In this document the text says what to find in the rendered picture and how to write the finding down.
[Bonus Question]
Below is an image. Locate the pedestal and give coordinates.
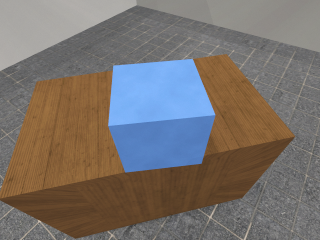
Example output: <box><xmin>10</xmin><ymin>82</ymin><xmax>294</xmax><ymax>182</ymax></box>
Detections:
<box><xmin>0</xmin><ymin>54</ymin><xmax>295</xmax><ymax>239</ymax></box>

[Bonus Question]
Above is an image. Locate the carton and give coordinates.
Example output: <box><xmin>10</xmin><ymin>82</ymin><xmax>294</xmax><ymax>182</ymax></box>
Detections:
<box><xmin>108</xmin><ymin>59</ymin><xmax>216</xmax><ymax>173</ymax></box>

